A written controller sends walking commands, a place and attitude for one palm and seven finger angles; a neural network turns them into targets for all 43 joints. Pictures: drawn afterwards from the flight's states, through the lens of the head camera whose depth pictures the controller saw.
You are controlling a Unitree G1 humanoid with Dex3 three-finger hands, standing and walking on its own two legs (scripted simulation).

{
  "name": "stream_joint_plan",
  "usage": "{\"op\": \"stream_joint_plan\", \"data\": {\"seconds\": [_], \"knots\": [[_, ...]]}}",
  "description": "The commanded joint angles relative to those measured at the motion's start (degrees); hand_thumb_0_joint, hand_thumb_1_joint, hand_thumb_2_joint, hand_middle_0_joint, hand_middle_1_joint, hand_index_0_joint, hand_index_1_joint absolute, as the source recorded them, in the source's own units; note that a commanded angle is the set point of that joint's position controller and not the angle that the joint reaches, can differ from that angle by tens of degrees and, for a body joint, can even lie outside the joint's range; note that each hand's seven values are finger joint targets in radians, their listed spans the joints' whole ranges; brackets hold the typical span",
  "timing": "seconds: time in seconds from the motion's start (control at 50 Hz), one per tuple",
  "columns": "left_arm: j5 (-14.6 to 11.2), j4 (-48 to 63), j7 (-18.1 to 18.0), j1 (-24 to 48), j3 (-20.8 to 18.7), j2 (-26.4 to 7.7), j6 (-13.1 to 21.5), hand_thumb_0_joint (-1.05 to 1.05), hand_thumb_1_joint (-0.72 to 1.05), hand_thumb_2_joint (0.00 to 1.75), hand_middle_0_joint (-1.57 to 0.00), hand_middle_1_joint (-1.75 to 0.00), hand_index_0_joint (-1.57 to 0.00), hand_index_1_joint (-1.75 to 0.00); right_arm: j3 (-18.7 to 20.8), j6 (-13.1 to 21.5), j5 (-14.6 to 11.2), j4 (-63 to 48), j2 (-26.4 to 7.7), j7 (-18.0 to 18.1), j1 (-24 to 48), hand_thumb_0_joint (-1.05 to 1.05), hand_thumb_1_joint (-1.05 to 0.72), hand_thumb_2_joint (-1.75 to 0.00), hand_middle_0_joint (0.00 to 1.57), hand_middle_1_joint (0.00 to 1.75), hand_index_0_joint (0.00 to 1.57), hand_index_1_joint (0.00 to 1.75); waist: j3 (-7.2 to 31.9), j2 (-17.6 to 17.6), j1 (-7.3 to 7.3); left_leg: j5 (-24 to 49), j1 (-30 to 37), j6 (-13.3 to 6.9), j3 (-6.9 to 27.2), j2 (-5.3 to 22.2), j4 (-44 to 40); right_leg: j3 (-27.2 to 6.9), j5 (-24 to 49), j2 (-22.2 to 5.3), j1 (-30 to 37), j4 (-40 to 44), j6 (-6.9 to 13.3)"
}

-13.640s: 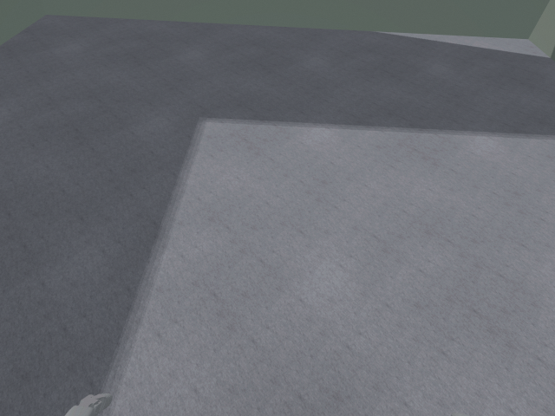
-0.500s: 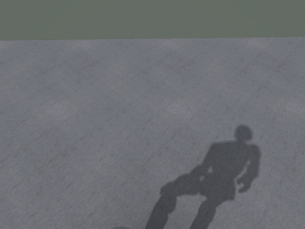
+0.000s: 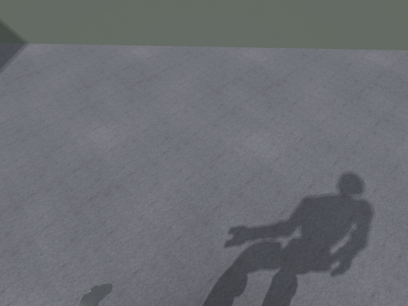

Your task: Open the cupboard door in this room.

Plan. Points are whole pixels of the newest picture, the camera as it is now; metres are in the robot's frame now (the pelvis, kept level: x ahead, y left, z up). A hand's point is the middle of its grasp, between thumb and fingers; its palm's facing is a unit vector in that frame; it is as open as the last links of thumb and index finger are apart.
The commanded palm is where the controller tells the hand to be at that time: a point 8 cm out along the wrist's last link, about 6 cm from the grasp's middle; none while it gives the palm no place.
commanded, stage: turn or walk to find it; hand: left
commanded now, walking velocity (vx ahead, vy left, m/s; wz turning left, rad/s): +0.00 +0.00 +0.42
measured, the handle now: out of the picture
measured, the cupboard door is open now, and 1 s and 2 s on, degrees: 0 0 0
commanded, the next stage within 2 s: none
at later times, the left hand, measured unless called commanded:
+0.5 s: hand out of the picture -0.04 +0.22 -0.18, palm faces +0.30 -0.92 -0.25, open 7.3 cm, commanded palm none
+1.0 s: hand out of the picture +0.00 +0.21 -0.15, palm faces +0.40 -0.87 -0.28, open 7.4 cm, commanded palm none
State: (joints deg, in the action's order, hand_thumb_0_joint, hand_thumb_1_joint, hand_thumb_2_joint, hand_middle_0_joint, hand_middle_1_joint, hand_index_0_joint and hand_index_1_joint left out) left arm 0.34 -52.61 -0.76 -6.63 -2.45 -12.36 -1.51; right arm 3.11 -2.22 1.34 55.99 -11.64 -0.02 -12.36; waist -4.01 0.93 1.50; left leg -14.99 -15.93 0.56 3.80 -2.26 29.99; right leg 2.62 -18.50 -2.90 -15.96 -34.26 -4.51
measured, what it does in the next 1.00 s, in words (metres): steps on the spot, turning left: left foot, then right foot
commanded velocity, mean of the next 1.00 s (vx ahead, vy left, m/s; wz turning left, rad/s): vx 0.00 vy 0.00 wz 0.42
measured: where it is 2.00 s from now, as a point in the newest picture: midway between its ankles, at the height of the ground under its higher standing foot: outside the picture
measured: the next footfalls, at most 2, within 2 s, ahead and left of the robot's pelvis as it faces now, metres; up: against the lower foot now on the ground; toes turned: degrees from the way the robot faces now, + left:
left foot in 0.50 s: +0.00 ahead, +0.13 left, +0.00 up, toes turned +19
right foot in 0.98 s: +0.05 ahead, -0.11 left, +0.00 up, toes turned +21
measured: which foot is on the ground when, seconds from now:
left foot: down 0.00-0.02, up 0.04-0.48, down 0.50-1.00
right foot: down 0.00-0.50, up 0.52-0.96, down 0.98-1.00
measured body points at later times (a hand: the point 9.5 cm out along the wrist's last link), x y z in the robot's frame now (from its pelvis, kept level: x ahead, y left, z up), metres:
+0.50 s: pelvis -0.01 +0.01 -0.01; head +0.02 +0.03 +0.44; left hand -0.06 +0.27 -0.16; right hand +0.15 -0.22 -0.14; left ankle -0.04 +0.12 -0.74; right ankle -0.01 -0.11 -0.73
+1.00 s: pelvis -0.02 -0.02 +0.00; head +0.02 -0.03 +0.44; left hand -0.02 +0.25 -0.13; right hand +0.12 -0.23 -0.17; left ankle -0.04 +0.12 -0.73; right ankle +0.01 -0.12 -0.74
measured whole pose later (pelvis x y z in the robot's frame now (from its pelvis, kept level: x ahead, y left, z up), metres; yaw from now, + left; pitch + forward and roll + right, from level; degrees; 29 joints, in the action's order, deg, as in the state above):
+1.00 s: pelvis -0.02 -0.02 +0.00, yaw +24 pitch +0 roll +1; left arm 0.6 -52.1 -0.9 -7.2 -2.3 -11.3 -1.1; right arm 3.6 -2.6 1.1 55.4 -12.2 -0.4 -12.6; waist -3.9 2.5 1.6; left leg -13.2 -19.3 0.7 4.8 -2.1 32.2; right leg 3.3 -19.0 -2.0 -15.0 -33.1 -1.9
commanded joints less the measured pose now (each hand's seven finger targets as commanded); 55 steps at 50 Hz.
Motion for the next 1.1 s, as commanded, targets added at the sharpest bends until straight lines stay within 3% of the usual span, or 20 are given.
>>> {"op": "stream_joint_plan", "data": {"seconds": [0.0,0.02,0.04,0.08,0.18,0.36,0.44,0.46,0.48,0.5,0.6,0.68,0.84,0.92,0.94,0.96,0.98,1.0,1.02,1.08], "knots": [[1.1,0.9,-1.4,-11.0,-3.4,-14.5,2.3,0.00,0.90,0.90,-0.20,-0.30,-0.20,-0.30,2.0,1.2,-0.8,-6.6,-4.6,0.3,2.0,0.00,-0.90,-0.90,0.20,0.30,0.20,0.30,8.9,-18.0,-5.14,-18.9,-17.5,1.3,-1.4,-1.5,20.1,-20.4,28.7,-24.4,19.7,14.9,10.9],[0.8,1.6,-1.4,-10.5,-2.9,-13.7,2.0,0.00,0.90,0.90,-0.20,-0.30,-0.20,-0.30,2.6,0.5,-0.6,-6.5,-6.8,0.4,2.6,0.00,-0.90,-0.90,0.20,0.30,0.20,0.30,8.1,-12.2,-5.00,-19.9,-15.4,0.9,1.4,0.6,30.0,-17.5,27.4,-25.5,12.3,15.2,14.2],[0.6,2.0,-1.9,-7.0,-3.1,-11.1,2.1,0.00,0.90,0.90,-0.20,-0.30,-0.20,-0.30,2.9,-0.5,-0.3,-5.4,-6.9,0.3,1.9,0.00,-0.90,-0.90,0.20,0.30,0.20,0.30,5.7,-14.8,-3.43,-17.3,-15.7,0.9,3.0,2.0,35.0,-15.6,22.4,-22.9,8.1,16.9,13.7],[0.5,3.7,-1.4,-1.7,-1.9,-8.6,2.0,0.00,0.90,0.90,-0.20,-0.30,-0.20,-0.30,3.0,-0.9,0.0,-2.7,-6.5,-0.4,-0.7,0.00,-0.90,-0.90,0.20,0.30,0.20,0.30,1.9,-9.4,-0.75,-10.0,-16.7,1.9,1.2,3.0,40.8,-8.2,17.8,-16.9,6.2,16.4,11.0],[0.7,2.8,-1.4,-5.2,-1.7,-7.7,2.7,0.00,0.90,0.90,-0.20,-0.30,-0.20,-0.30,2.4,-1.1,-0.2,-1.9,-5.6,-0.8,-0.5,0.00,-0.90,-0.90,0.20,0.30,0.20,0.30,2.5,-10.6,-1.48,-6.1,-16.2,3.9,-1.6,4.0,38.3,-1.5,26.9,-15.2,9.5,14.8,10.3],[1.5,0.2,-1.2,-10.2,-3.1,-11.3,1.8,0.00,0.90,0.90,-0.20,-0.30,-0.20,-0.30,0.9,0.0,-0.8,-4.2,-4.2,-0.7,6.0,0.00,-0.90,-0.90,0.20,0.30,0.20,0.30,3.6,-12.8,-4.55,-11.4,-7.9,2.9,-7.8,4.1,15.0,0.9,34.8,-18.1,12.2,9.8,12.4],[0.7,0.0,-0.9,-7.3,-3.1,-11.2,1.1,0.00,0.90,0.90,-0.20,-0.30,-0.20,-0.30,1.2,0.9,-0.7,-3.0,-6.4,-0.7,0.2,0.00,-0.90,-0.90,0.20,0.30,0.20,0.30,6.3,-8.1,-0.33,4.8,6.7,1.4,-8.6,4.5,-4.1,5.7,24.5,-16.0,5.2,0.7,7.0],[0.3,1.0,-0.7,-8.4,-2.9,-8.7,0.6,0.00,0.90,0.90,-0.20,-0.30,-0.20,-0.30,2.2,1.7,-0.3,-2.8,-11.1,-0.6,-2.5,0.00,-0.90,-0.90,0.20,0.30,0.20,0.30,9.1,4.3,0.92,16.6,15.1,-2.1,3.0,12.7,-8.3,8.6,10.8,-10.6,-3.8,-9.8,3.3],[0.1,3.2,-0.6,-7.0,-1.5,-4.9,0.3,0.00,0.90,0.90,-0.20,-0.30,-0.20,-0.30,3.3,1.6,-0.3,-2.7,-16.1,-0.2,-4.9,0.00,-0.90,-0.90,0.20,0.30,0.20,0.30,7.9,18.3,1.96,37.7,17.4,-9.0,17.8,24.8,-10.4,7.6,-19.8,-3.8,-15.1,-21.0,-0.1],[0.4,3.4,-0.9,-4.9,-1.4,-6.3,-0.4,0.00,0.90,0.90,-0.20,-0.30,-0.20,-0.30,3.3,1.0,-0.3,-1.8,-16.8,0.0,-5.8,0.00,-0.90,-0.90,0.20,0.30,0.20,0.30,8.2,12.8,2.66,33.4,13.2,-12.5,14.9,27.0,-10.1,2.2,-20.7,-4.4,-12.7,-27.0,0.9],[0.6,0.3,0.1,-5.6,-2.0,-6.6,-0.6,0.00,0.90,0.90,-0.20,-0.30,-0.20,-0.30,1.6,1.6,-0.2,-4.6,-11.1,1.1,3.8,0.00,-0.90,-0.90,0.20,0.30,0.20,0.30,4.2,8.6,-1.18,22.9,7.9,-9.1,6.6,16.3,-11.3,-0.8,-5.9,-4.0,-13.9,-30.7,0.2],[0.6,0.7,0.1,-5.0,-1.9,-6.1,-0.6,0.00,0.90,0.90,-0.20,-0.30,-0.20,-0.30,1.9,2.0,-0.4,-4.3,-11.0,0.9,1.4,0.00,-0.90,-0.90,0.20,0.30,0.20,0.30,5.5,5.6,-0.60,23.7,9.7,-9.2,7.1,15.4,-11.7,-1.1,-4.0,-3.2,-13.4,-27.9,-0.5],[0.3,3.4,-0.3,-1.2,-1.4,-4.7,-0.2,0.00,0.90,0.90,-0.20,-0.30,-0.20,-0.30,2.7,1.3,0.2,-4.5,-11.1,0.7,-0.2,0.00,-0.90,-0.90,0.20,0.30,0.20,0.30,5.8,8.6,0.57,22.4,7.7,-10.7,13.1,15.2,-9.9,-0.9,-8.0,-0.7,-8.1,-12.7,0.0],[-0.2,2.0,-0.5,-7.2,-1.6,-4.9,0.8,0.00,0.90,0.90,-0.20,-0.30,-0.20,-0.30,3.1,1.0,-0.1,-5.0,-10.8,0.5,1.5,0.00,-0.90,-0.90,0.20,0.30,0.20,0.30,8.2,7.1,-2.55,20.6,0.8,-7.8,13.0,12.1,-4.7,0.7,3.1,0.9,5.5,5.5,0.7],[0.1,1.5,-0.7,-9.4,-1.9,-6.8,1.4,0.00,0.90,0.90,-0.20,-0.30,-0.20,-0.30,3.0,1.1,-0.5,-5.1,-9.3,0.3,1.6,0.00,-0.90,-0.90,0.20,0.30,0.20,0.30,9.1,2.7,-3.61,14.5,-3.9,-5.1,11.4,9.2,-0.9,-1.4,8.3,-1.5,12.6,13.4,1.2],[1.0,1.5,-1.2,-10.8,-2.9,-11.4,2.1,0.00,0.90,0.90,-0.20,-0.30,-0.20,-0.30,2.5,1.1,-1.0,-5.9,-5.4,-0.1,0.5,0.00,-0.90,-0.90,0.20,0.30,0.20,0.30,10.0,-10.6,-4.06,-1.4,-14.2,-0.9,3.8,2.4,8.9,-13.1,9.5,-14.2,20.2,17.5,4.8],[1.2,2.3,-1.3,-10.4,-3.4,-14.5,2.0,0.00,0.90,0.90,-0.20,-0.30,-0.20,-0.30,2.4,0.9,-0.7,-7.4,-5.0,0.1,2.5,0.00,-0.90,-0.90,0.20,0.30,0.20,0.30,7.2,-18.2,-4.86,-18.6,-18.7,1.2,-0.7,-1.7,21.2,-22.4,17.3,-25.0,14.8,18.3,11.4],[0.7,3.0,-1.5,-8.9,-2.9,-12.7,1.8,0.00,0.90,0.90,-0.20,-0.30,-0.20,-0.30,2.9,0.3,-0.2,-6.9,-6.9,0.1,3.4,0.00,-0.90,-0.90,0.20,0.30,0.20,0.30,5.3,-11.0,-4.34,-17.6,-16.8,0.8,2.3,0.5,30.0,-18.8,17.3,-24.5,8.2,18.3,13.9],[0.7,3.6,-1.7,-5.0,-3.1,-10.6,2.2,0.00,0.90,0.90,-0.20,-0.30,-0.20,-0.30,3.1,-0.4,0.1,-5.3,-6.8,0.0,1.0,0.00,-0.90,-0.90,0.20,0.30,0.20,0.30,3.4,-14.9,-2.10,-14.9,-17.3,0.9,3.6,1.7,34.6,-16.1,12.8,-21.7,4.7,19.6,13.0],[0.4,4.7,-1.2,-0.8,-1.6,-6.9,2.3,0.00,0.90,0.90,-0.20,-0.30,-0.20,-0.30,3.1,-1.1,0.1,-2.1,-6.0,-0.8,-2.6,0.00,-0.90,-0.90,0.20,0.30,0.20,0.30,0.3,-8.7,0.46,-5.8,-16.7,2.2,0.5,2.8,41.1,-5.5,14.1,-14.7,3.2,17.7,9.5]]}}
